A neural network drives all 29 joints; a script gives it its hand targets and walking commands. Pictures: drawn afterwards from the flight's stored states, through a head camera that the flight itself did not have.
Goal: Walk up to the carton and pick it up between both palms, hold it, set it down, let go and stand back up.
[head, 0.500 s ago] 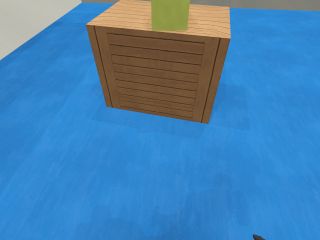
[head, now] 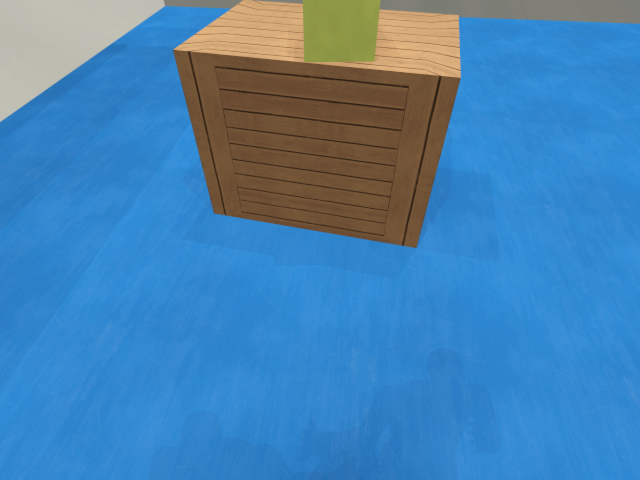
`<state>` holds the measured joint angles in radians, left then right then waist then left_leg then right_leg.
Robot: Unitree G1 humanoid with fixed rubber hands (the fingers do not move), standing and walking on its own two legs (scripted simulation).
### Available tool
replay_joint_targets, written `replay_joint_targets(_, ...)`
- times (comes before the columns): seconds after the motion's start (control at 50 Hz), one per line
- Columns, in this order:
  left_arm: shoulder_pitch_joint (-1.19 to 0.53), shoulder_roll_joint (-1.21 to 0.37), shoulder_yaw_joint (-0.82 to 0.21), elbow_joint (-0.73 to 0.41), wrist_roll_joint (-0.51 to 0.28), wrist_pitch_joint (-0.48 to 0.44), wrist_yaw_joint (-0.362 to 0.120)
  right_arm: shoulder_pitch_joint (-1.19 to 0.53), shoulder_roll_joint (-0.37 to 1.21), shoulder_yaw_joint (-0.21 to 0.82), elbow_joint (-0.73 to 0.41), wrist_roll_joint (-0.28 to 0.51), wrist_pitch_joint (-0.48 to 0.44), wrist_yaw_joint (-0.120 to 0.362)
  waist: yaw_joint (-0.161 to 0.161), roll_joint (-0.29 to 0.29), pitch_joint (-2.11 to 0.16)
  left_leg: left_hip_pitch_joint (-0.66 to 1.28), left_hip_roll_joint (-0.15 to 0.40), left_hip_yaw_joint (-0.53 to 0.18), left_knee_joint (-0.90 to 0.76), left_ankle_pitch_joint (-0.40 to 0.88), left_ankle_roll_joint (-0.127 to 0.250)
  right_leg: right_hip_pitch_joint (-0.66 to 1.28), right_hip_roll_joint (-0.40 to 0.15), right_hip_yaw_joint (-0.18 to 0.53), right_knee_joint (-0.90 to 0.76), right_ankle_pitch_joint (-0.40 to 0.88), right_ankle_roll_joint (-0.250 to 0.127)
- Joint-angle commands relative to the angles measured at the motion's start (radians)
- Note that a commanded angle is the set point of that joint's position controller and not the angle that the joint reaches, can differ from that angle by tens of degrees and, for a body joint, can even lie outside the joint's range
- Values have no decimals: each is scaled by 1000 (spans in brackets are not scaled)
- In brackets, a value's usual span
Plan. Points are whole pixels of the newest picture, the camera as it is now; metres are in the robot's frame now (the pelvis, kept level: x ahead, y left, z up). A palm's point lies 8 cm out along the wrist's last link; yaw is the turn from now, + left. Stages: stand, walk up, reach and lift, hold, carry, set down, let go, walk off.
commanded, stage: stand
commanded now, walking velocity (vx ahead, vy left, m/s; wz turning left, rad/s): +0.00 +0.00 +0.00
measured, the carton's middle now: (337, 13) +1.47 -0.08 +0.10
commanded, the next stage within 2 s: walk up in 0.66 s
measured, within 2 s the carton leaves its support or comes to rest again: neither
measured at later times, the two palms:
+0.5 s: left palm out of the picture +0.08 +0.26 -0.12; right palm out of the picture +0.09 -0.26 -0.11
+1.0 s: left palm out of the picture +0.09 +0.26 -0.10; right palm out of the picture +0.07 -0.29 -0.10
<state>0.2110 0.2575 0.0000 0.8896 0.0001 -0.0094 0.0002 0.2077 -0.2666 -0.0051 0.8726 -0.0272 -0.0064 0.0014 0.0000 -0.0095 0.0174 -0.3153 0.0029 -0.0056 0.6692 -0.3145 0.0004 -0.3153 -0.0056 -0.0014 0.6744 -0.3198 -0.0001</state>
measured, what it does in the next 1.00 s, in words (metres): stands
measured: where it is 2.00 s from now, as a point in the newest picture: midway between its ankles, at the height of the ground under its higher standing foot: (331, 479)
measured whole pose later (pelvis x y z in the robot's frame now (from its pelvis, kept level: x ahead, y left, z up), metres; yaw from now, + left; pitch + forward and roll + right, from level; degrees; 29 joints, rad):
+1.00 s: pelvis +0.01 -0.01 +0.01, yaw -5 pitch -2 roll +0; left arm 0.26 0.31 0.00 0.93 0.00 -0.02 -0.02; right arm 0.21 -0.30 -0.03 0.91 -0.03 -0.03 0.04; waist 0.00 -0.01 0.02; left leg -0.24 0.05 0.06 0.55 -0.34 0.05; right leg -0.35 0.00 0.00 0.74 -0.45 0.00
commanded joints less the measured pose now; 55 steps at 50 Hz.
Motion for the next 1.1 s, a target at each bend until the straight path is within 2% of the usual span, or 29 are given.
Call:
replay_joint_targets(0.0, -72, 248, 65, -7, 10, -43, 7, -74, -260, -67, 6, 16, -56, -8, -3, -38, 22, 24, 92, -139, -230, 28, 63, 25, -102, 139, -244, 11, -66)
replay_joint_targets(0.08, -92, 263, 69, -2, 10, -50, 7, -73, -244, -61, 9, 15, -55, -3, -4, -56, -12, 47, 93, -135, -231, 61, 71, 25, -104, 146, -240, 25, -66)
replay_joint_targets(0.1, -87, 254, 70, -6, 7, -49, 6, -81, -262, -64, 8, 9, -57, -5, 14, -28, -1, 44, 98, -143, -248, 49, 72, 31, -92, 127, -238, 37, -59)
replay_joint_targets(0.12, -96, 255, 69, -5, 17, -45, 6, -95, -244, -57, 7, 5, -58, -5, 8, 8, 7, 33, 102, -149, -252, 39, 71, 36, -86, 132, -226, 43, -60)
replay_joint_targets(0.14, -73, 266, 78, 5, 14, -47, 9, -89, -264, -62, 15, 7, -58, -4, 20, -4, 18, 11, 103, -150, -258, 45, 73, 55, -89, 123, -229, 70, -61)
replay_joint_targets(0.2, -80, 261, 74, 6, 9, -45, 8, -77, -247, -57, 19, 14, -53, -5, 4, -43, -15, 41, 103, -132, -239, 88, 66, 56, -102, 134, -230, 89, -63)
replay_joint_targets(0.24, -86, 264, 70, -1, 14, -47, 10, -92, -240, -53, 10, 18, -56, -9, -3, -3, -17, 48, 104, -130, -240, 82, 68, 47, -98, 141, -236, 103, -62)
replay_joint_targets(0.26, -105, 264, 69, 4, 13, -45, 9, -101, -255, -61, 17, 15, -60, -8, 0, -32, -6, 44, 104, -142, -250, 68, 65, 43, -94, 124, -233, 69, -58)
replay_joint_targets(0.32, -77, 253, 67, 17, 10, -41, 9, -85, -250, -60, 20, 9, -52, -8, 7, -15, 19, 29, 99, -134, -246, 62, 70, 41, -98, 138, -244, 54, -63)
replay_joint_targets(0.34, -67, 249, 68, 18, 11, -43, 10, -68, -254, -58, 30, 10, -50, -10, 6, -41, -17, 46, 107, -142, -254, 61, 72, 64, -96, 125, -234, 75, -63)
replay_joint_targets(0.38, -77, 247, 66, 8, 8, -44, 9, -90, -245, -53, 21, 10, -54, -8, 10, -3, 17, 22, 107, -147, -275, 16, 69, 41, -93, 138, -239, 60, -59)
replay_joint_targets(0.46, -82, 262, 76, 18, 14, -39, 6, -90, -264, -62, 32, 10, -50, -4, 5, -26, 4, 28, 100, -145, -289, -38, 58, 36, -92, 132, -255, -6, -61)
replay_joint_targets(0.52, -59, 251, 70, 26, 10, -46, 7, -74, -259, -58, 44, 14, -52, -5, 2, 3, -7, 51, 104, -138, -273, 46, 61, 43, -105, 138, -266, 60, -62)
replay_joint_targets(0.6, -76, 260, 69, 27, 16, -48, 9, -70, -255, -60, 41, 16, -58, -9, -6, -24, -35, 69, 104, -138, -280, 92, 63, 81, -99, 127, -255, 125, -58)
replay_joint_targets(0.62, -81, 248, 68, 26, 12, -45, 8, -91, -255, -59, 41, 11, -55, -8, 9, -46, -35, 77, 105, -129, -269, 121, 65, 80, -103, 113, -253, 126, -51)
replay_joint_targets(0.66, -62, 256, 67, 28, 10, -44, 6, -98, -260, -62, 40, 19, -53, -7, 15, -26, -45, 75, 103, -123, -265, 127, 63, 79, -105, 113, -256, 111, -51)
replay_joint_targets(0.74, -63, 263, 72, 32, 11, -41, 7, -95, -251, -55, 45, 16, -53, -7, 12, 4, -16, 50, 113, -138, -300, 53, 55, 60, -93, 116, -253, 53, -52)
replay_joint_targets(0.82, -78, 243, 66, 30, 12, -41, 5, -79, -252, -56, 53, 17, -55, -3, -6, -28, -17, 65, 110, -140, -289, 32, 54, 43, -98, 129, -274, 41, -57)
replay_joint_targets(0.84, 21, 340, 98, -21, 34, -54, -18, -50, -364, -120, -4, -8, -67, 22, -11, -1, -117, 165, 96, -128, -224, -436, 96, -46, -60, 187, -234, -385, -92)
replay_joint_targets(0.86, 2, 357, 109, -16, 42, -55, -25, -12, -388, -133, 3, -20, -65, 32, -38, 5, 1, 148, 105, -183, -271, -602, 117, -186, -39, 195, -216, -497, -68)
replay_joint_targets(0.88, -48, 325, 107, -42, 44, -61, -26, 28, -388, -139, 8, -20, -66, 34, -62, 10, 54, 220, 156, -220, -340, -580, 141, -284, -10, 112, -156, -372, -35)
replay_joint_targets(0.9, -88, 299, 97, -65, 42, -66, -28, 83, -401, -144, 33, -16, -70, 30, -88, 103, 46, 342, 261, -335, -443, -553, 187, -370, 30, 18, -1, -186, -13)
replay_joint_targets(0.92, -67, 305, 94, -65, 45, -69, -22, 56, -426, -159, 23, -15, -74, 30, -75, 169, 53, 339, 374, -419, -497, -502, 227, -389, -27, -11, 131, -128, -6)
replay_joint_targets(0.94, -71, 329, 99, -67, 45, -71, -25, 64, -422, -166, 14, -14, -74, 27, -84, 100, 69, 324, 412, -461, -527, -498, 256, -426, -54, 35, 217, -179, -13)
replay_joint_targets(0.98, -46, 324, 100, -73, 42, -78, -41, 49, -423, -163, 6, -16, -75, 33, -65, 107, 60, 282, 393, -351, -505, -441, 259, -343, -91, 38, 154, -215, -5)
replay_joint_targets(1.0, -44, 328, 105, -72, 35, -76, -50, 19, -417, -161, -6, -21, -71, 36, -58, 169, 100, 208, 344, -250, -501, -394, 229, -274, -77, -3, 117, -175, 0)
replay_joint_targets(1.04, 117, 324, 118, -25, 26, -72, -60, -82, -404, -156, -51, -18, -52, 51, 37, 194, 53, -20, 269, -88, -406, -423, 165, 58, -33, -82, -52, -80, -20)
replay_joint_targets(1.06, 253, 323, 129, 28, 31, -73, -51, -132, -375, -143, -71, -22, -36, 53, 114, 127, 16, -186, 213, -10, -253, -471, 127, 309, -5, -91, -147, -32, -38)
replay_joint_targets(1.08, 398, 360, 148, 69, 39, -90, -33, -141, -271, -118, -93, -22, -26, 58, 173, -101, -15, -328, 85, 124, 99, -420, 63, 477, -39, 52, -280, -152, -48)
